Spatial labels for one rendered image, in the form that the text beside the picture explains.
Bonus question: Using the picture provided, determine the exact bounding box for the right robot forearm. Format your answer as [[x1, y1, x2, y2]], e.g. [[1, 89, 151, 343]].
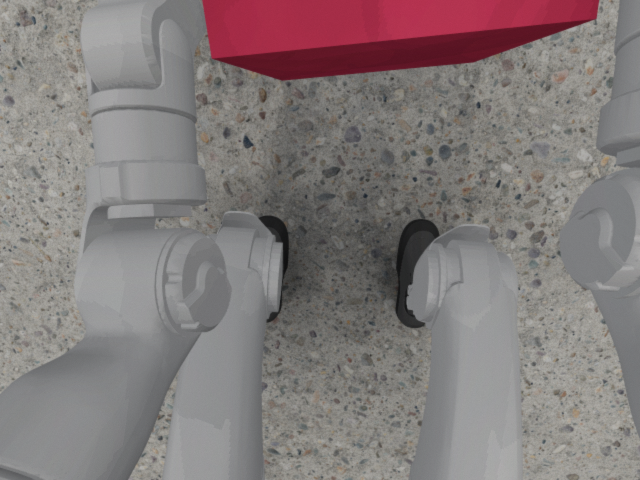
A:
[[596, 0, 640, 168]]

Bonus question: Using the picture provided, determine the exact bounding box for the carton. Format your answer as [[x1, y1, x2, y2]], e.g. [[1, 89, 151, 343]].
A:
[[202, 0, 599, 81]]

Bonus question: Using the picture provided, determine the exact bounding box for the robot right upper arm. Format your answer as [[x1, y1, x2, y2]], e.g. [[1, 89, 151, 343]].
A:
[[559, 167, 640, 438]]

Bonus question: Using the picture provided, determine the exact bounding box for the robot right shin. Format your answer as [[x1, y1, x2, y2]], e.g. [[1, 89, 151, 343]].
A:
[[406, 224, 518, 322]]

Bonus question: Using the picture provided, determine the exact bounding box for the robot left upper arm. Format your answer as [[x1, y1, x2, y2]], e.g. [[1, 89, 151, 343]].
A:
[[0, 228, 232, 480]]

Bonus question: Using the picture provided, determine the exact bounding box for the left robot foot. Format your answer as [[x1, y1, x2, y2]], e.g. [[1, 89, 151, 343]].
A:
[[258, 216, 289, 323]]

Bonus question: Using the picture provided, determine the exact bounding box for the left robot forearm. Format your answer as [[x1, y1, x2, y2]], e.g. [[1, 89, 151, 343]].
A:
[[74, 0, 207, 300]]

